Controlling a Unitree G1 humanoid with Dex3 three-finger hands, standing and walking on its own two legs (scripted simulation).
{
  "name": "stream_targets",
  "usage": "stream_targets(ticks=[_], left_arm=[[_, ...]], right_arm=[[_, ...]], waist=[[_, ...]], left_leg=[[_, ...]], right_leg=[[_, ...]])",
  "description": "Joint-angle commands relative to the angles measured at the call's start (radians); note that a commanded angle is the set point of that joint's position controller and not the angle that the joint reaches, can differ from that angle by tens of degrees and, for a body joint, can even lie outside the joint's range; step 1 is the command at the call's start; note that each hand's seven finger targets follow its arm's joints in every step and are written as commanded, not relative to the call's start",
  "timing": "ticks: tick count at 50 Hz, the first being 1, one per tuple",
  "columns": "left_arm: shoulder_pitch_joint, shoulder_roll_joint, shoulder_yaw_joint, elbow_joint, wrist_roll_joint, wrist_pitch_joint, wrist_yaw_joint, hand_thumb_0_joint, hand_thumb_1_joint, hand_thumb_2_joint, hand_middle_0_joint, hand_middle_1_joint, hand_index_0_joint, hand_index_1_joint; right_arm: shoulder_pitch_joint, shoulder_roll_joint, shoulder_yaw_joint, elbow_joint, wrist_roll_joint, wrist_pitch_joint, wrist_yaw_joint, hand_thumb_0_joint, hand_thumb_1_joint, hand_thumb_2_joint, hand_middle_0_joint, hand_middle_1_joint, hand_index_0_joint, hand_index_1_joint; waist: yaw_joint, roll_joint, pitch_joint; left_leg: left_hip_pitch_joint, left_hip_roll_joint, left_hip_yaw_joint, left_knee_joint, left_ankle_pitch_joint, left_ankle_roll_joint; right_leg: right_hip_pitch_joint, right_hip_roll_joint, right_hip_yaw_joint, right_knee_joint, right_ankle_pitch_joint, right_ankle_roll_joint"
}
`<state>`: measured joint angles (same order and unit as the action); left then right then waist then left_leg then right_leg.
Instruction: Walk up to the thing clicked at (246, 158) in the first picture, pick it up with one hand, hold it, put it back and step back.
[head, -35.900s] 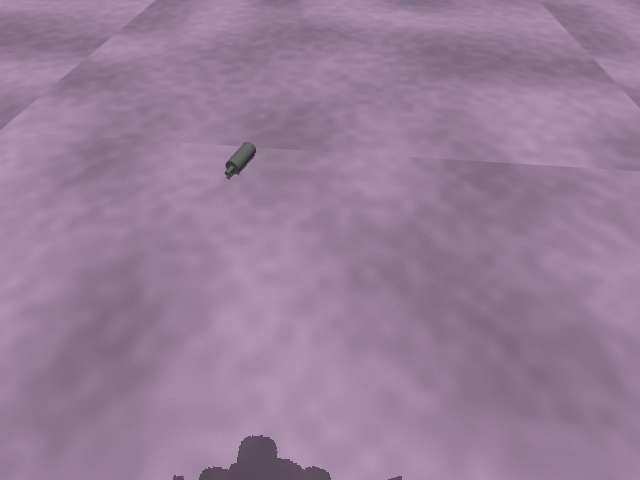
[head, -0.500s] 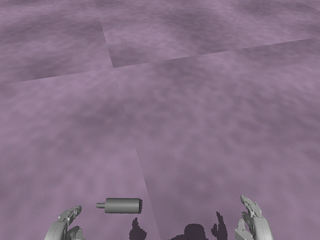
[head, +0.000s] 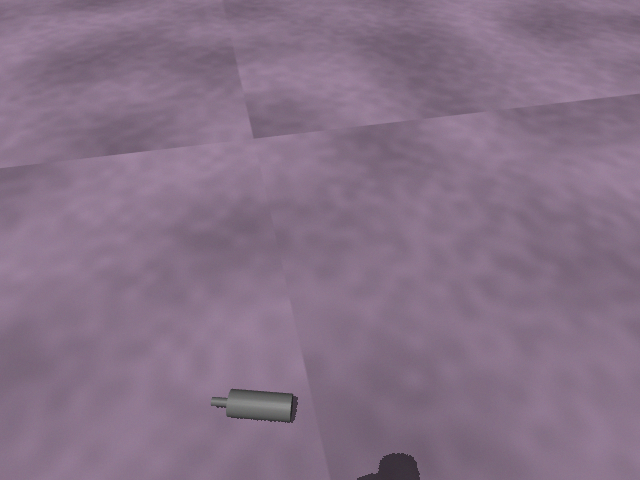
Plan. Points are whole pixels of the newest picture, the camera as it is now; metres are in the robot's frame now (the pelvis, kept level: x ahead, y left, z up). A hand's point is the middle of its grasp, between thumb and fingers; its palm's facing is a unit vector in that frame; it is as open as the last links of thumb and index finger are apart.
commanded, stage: stand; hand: left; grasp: from above
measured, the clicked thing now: (251, 404) +0.46 +0.20 -0.72
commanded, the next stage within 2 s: none
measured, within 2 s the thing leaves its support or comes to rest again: neither
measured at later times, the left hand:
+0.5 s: hand out of the picture +0.04 +0.23 -0.14, palm faces +0.04 -0.94 -0.35, open 7.4 cm
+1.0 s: hand out of the picture +0.07 +0.23 -0.14, palm faces +0.02 -0.94 -0.33, open 7.4 cm
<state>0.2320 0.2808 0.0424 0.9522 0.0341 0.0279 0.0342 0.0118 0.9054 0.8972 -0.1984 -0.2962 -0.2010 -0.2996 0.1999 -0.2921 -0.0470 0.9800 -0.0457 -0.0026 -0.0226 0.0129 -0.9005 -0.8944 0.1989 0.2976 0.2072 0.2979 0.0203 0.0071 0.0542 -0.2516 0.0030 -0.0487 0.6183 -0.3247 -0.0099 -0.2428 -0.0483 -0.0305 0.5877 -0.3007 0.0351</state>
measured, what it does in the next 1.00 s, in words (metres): stands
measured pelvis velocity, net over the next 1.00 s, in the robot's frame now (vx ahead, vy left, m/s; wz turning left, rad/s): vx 0.00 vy -0.02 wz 0.00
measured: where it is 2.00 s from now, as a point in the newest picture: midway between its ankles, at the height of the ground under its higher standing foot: outside the picture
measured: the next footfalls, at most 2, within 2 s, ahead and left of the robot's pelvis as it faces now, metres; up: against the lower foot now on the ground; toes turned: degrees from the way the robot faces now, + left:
none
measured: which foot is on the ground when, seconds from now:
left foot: down 0.00-1.00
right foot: down 0.00-1.00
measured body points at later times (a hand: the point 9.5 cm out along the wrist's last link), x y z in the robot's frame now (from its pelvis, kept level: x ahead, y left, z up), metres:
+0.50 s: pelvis +0.00 -0.01 +0.02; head -0.01 -0.02 +0.47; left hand +0.04 +0.28 -0.12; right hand +0.06 -0.30 -0.13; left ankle +0.01 +0.13 -0.73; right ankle +0.01 -0.14 -0.73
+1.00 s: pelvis +0.00 -0.02 +0.02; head +0.01 -0.02 +0.47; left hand +0.07 +0.28 -0.12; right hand +0.07 -0.31 -0.12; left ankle +0.01 +0.13 -0.73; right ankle +0.01 -0.14 -0.73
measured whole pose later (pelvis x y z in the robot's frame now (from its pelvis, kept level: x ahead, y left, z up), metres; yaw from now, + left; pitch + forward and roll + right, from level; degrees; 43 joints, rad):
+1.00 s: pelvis +0.00 -0.02 +0.02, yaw +0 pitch -4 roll +0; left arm 0.10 0.31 0.03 1.16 0.02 0.00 0.01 0.01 0.90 0.90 -0.20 -0.30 -0.20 -0.30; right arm 0.13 -0.33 -0.01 1.13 -0.02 0.00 -0.02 0.01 -0.90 -0.89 0.20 0.30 0.21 0.30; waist 0.01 0.02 0.07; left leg -0.10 0.03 -0.06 0.36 -0.20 -0.04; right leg -0.10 -0.03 -0.05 0.34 -0.18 0.02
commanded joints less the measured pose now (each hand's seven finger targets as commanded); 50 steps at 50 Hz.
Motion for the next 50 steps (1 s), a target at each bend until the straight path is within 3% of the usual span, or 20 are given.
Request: stream_targets(ticks=[1, 5, 8, 20, 25, 32, 36, 39, 44, 47, 50], left_arm=[[-0.056, 0.172, 0.037, -0.007, -0.002, -0.038, 0.009, 0.000, 0.900, 0.900, -0.200, -0.300, -0.200, -0.301], [-0.064, 0.186, 0.034, 0.051, -0.003, -0.039, 0.009, 0.000, 0.900, 0.900, -0.200, -0.300, -0.200, -0.301], [-0.073, 0.195, 0.033, 0.082, -0.001, -0.038, 0.008, 0.000, 0.900, 0.900, -0.200, -0.300, -0.200, -0.301], [-0.094, 0.210, 0.028, 0.145, -0.004, -0.042, 0.003, 0.000, 0.900, 0.900, -0.200, -0.300, -0.200, -0.301], [-0.116, 0.221, 0.030, 0.150, -0.008, -0.047, 0.002, 0.000, 0.900, 0.900, -0.200, -0.300, -0.200, -0.301], [-0.126, 0.230, 0.029, 0.158, -0.009, -0.046, -0.002, 0.000, 0.900, 0.900, -0.200, -0.300, -0.200, -0.301], [-0.144, 0.236, 0.031, 0.153, -0.014, -0.050, -0.004, 0.000, 0.900, 0.900, -0.200, -0.300, -0.200, -0.301], [-0.148, 0.235, 0.030, 0.156, -0.013, -0.048, -0.005, 0.000, 0.900, 0.900, -0.200, -0.300, -0.200, -0.301], [-0.154, 0.237, 0.030, 0.157, -0.017, -0.048, -0.008, 0.000, 0.900, 0.900, -0.200, -0.300, -0.200, -0.301], [-0.163, 0.239, 0.028, 0.161, -0.016, -0.046, -0.009, 0.000, 0.900, 0.900, -0.200, -0.300, -0.200, -0.301], [-0.168, 0.237, 0.028, 0.158, -0.015, -0.049, -0.010, 0.000, 0.900, 0.900, -0.200, -0.300, -0.200, -0.301]], right_arm=[[-0.054, -0.176, -0.033, -0.036, 0.010, -0.026, -0.012, 0.000, -0.900, -0.900, 0.200, 0.300, 0.200, 0.300], [-0.054, -0.184, -0.031, 0.002, 0.016, -0.022, -0.014, 0.000, -0.900, -0.900, 0.200, 0.300, 0.200, 0.300], [-0.060, -0.187, -0.032, 0.024, 0.018, -0.017, -0.012, 0.000, -0.900, -0.900, 0.200, 0.300, 0.200, 0.300], [-0.069, -0.187, -0.019, 0.067, 0.022, -0.012, -0.006, 0.000, -0.900, -0.900, 0.200, 0.300, 0.200, 0.300], [-0.076, -0.189, -0.012, 0.075, 0.022, -0.014, -0.004, 0.000, -0.900, -0.900, 0.200, 0.300, 0.200, 0.300], [-0.086, -0.206, -0.009, 0.085, 0.024, -0.014, -0.004, 0.000, -0.900, -0.900, 0.200, 0.300, 0.200, 0.300], [-0.082, -0.212, -0.003, 0.089, 0.024, -0.017, -0.004, 0.000, -0.900, -0.900, 0.200, 0.300, 0.200, 0.300], [-0.091, -0.217, -0.001, 0.091, 0.026, -0.018, -0.005, 0.000, -0.900, -0.900, 0.200, 0.300, 0.200, 0.300], [-0.096, -0.223, 0.001, 0.097, 0.025, -0.020, -0.007, 0.000, -0.900, -0.900, 0.200, 0.300, 0.200, 0.300], [-0.101, -0.223, 0.003, 0.097, 0.027, -0.019, -0.005, 0.000, -0.900, -0.900, 0.200, 0.300, 0.200, 0.300], [-0.106, -0.227, 0.003, 0.095, 0.027, -0.019, -0.004, 0.000, -0.900, -0.900, 0.200, 0.300, 0.200, 0.300]], waist=[[-0.001, 0.032, -0.043], [-0.003, 0.023, -0.025], [-0.003, 0.015, -0.006], [-0.005, -0.004, 0.013], [-0.003, -0.015, -0.014], [-0.003, -0.008, -0.017], [-0.010, 0.007, -0.040], [-0.007, 0.004, -0.041], [-0.005, 0.009, -0.055], [-0.008, -0.007, -0.039], [-0.010, -0.007, -0.054]], left_leg=[[0.014, 0.072, -0.091, -0.222, 0.140, 0.049], [0.045, 0.077, -0.085, -0.257, 0.142, 0.040], [0.036, 0.078, -0.090, -0.290, 0.090, 0.037], [0.074, 0.079, -0.078, -0.307, 0.118, 0.029], [0.082, 0.087, -0.075, -0.305, 0.180, 0.030], [0.089, 0.092, -0.070, -0.305, 0.187, 0.028], [0.091, 0.097, -0.064, -0.307, 0.244, 0.030], [0.099, 0.099, -0.067, -0.312, 0.243, 0.027], [0.113, 0.105, -0.062, -0.312, 0.295, 0.026], [0.108, 0.104, -0.066, -0.325, 0.248, 0.024], [0.121, 0.109, -0.059, -0.313, 0.278, 0.027]], right_leg=[[0.081, -0.048, 0.060, -0.163, 0.124, -0.046], [0.106, -0.059, 0.065, -0.209, 0.119, -0.044], [0.113, -0.055, 0.061, -0.232, 0.080, -0.044], [0.110, -0.066, 0.074, -0.295, 0.068, -0.039], [0.149, -0.074, 0.078, -0.294, 0.123, -0.040], [0.147, -0.073, 0.076, -0.307, 0.119, -0.041], [0.176, -0.080, 0.079, -0.299, 0.214, -0.044], [0.173, -0.074, 0.071, -0.300, 0.188, -0.040], [0.186, -0.080, 0.069, -0.289, 0.250, -0.045], [0.168, -0.072, 0.065, -0.301, 0.184, -0.040], [0.173, -0.079, 0.069, -0.300, 0.226, -0.043]])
